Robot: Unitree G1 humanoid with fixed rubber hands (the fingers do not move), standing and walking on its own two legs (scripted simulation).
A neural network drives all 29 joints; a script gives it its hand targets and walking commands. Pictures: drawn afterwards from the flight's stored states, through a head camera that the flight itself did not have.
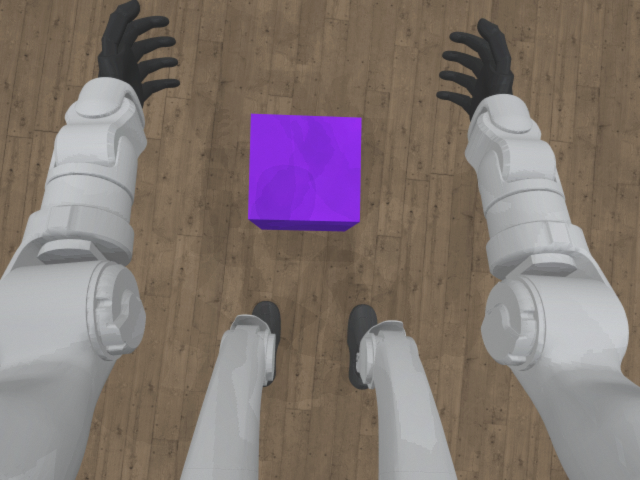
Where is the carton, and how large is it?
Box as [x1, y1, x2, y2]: [248, 114, 360, 230]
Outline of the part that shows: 251,114 248,219 262,229 345,230 358,222 360,181 360,118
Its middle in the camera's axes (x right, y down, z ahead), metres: -0.03 -0.14 +0.85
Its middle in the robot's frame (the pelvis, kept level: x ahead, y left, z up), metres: +0.52 +0.03 -0.52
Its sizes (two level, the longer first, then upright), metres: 0.210 0.200 0.250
